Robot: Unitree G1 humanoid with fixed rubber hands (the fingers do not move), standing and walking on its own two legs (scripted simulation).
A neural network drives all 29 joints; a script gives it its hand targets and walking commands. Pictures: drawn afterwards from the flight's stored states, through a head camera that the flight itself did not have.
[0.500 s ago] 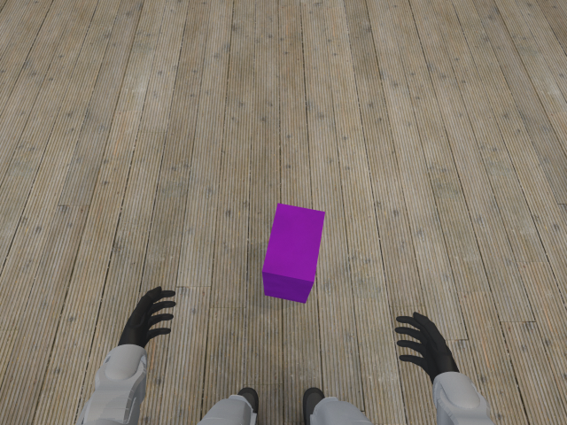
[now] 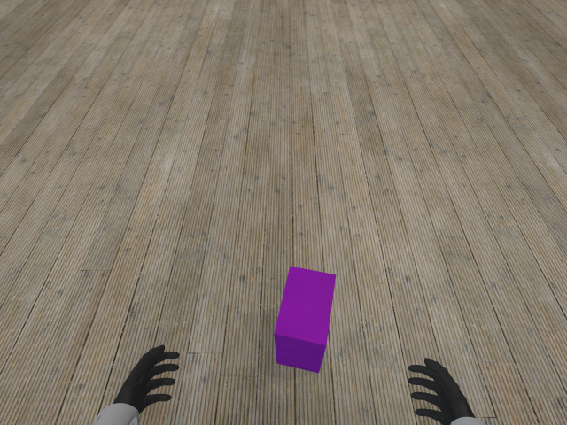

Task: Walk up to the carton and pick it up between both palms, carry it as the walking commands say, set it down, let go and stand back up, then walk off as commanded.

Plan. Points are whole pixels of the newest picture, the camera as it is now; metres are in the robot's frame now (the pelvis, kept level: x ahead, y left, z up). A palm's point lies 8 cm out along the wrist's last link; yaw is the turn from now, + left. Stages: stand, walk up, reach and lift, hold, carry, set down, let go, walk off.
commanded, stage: let go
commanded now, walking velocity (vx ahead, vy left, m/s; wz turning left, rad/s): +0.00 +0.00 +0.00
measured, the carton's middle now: (304, 321) +0.49 -0.03 -0.63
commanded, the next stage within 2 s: stand in 0.10 s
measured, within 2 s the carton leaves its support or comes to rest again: neither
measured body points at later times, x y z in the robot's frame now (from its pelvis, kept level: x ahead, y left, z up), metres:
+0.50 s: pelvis +0.00 -0.02 -0.01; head -0.04 -0.04 +0.44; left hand +0.12 +0.26 -0.09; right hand +0.13 -0.29 -0.12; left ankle -0.04 +0.11 -0.74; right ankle -0.03 -0.12 -0.74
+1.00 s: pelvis -0.08 -0.03 -0.01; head -0.12 -0.04 +0.44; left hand +0.00 +0.24 -0.12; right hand -0.01 -0.30 -0.13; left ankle -0.04 +0.11 -0.74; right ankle -0.03 -0.12 -0.74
